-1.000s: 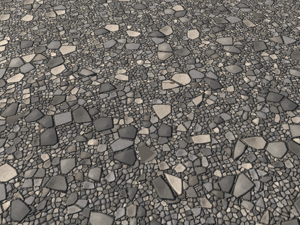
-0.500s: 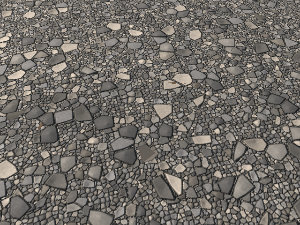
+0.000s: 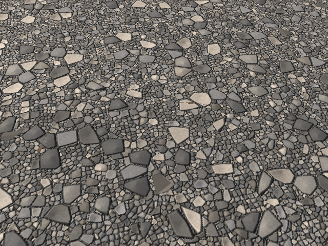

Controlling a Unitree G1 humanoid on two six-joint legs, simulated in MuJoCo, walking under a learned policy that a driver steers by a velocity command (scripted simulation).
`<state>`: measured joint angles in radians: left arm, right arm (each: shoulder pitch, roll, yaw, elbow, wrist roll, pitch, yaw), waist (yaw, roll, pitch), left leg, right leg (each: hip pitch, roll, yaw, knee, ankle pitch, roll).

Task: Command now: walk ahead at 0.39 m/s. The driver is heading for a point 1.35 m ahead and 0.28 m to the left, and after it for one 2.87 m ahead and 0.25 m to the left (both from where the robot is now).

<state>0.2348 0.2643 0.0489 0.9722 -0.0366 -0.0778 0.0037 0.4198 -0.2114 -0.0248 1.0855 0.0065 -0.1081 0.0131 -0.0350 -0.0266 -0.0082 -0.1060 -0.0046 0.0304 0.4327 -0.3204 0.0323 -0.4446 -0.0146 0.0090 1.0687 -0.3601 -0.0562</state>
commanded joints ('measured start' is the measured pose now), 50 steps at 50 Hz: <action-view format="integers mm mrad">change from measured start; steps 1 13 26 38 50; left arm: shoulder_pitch -137 -307 -47 131 -14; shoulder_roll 64 95 90 149 139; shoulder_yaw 18 15 16 29 24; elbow -91 -197 -42 19 -140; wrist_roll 12 6 36 28 37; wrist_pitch -34 -27 -48 -10 -58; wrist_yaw -18 -52 -32 6 -1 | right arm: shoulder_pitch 76 88 -103 -466 -206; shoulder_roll -99 -194 -103 -88 -164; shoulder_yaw -7 -43 -49 -25 -69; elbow -27 -52 -194 -358 -379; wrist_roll -6 7 10 18 -10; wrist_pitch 2 33 25 19 26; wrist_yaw -2 -38 -36 31 14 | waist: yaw -22 47 3 111 50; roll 147 164 -25 4 43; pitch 116 80 53 105 -47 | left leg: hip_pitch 215 195 -497 -614 -31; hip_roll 251 268 179 91 184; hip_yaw -287 -76 -98 -28 -387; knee -279 -191 658 152 -207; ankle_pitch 256 769 102 344 347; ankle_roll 131 99 -6 33 252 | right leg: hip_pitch -387 3 212 544 -174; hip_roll -92 21 -197 -243 -111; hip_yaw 11 -70 174 -74 79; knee -22 -528 -974 -907 73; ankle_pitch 135 315 291 485 60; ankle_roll -3 -32 -199 -108 39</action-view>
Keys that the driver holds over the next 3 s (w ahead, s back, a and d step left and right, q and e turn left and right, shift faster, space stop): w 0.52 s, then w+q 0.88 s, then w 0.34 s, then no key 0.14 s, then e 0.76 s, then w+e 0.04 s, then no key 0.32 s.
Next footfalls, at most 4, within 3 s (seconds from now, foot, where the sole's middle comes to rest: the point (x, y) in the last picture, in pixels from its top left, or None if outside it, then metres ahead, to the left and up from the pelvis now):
0.30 right None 0.34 -0.14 -0.78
0.86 left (133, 218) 0.65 0.10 -0.78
1.36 right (157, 156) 0.98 0.00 -0.78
1.84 left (87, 140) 1.08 0.36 -0.78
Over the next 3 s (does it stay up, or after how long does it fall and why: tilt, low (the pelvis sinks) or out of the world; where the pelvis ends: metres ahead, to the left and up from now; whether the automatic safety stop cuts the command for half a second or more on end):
stays up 1.12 0.24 0.00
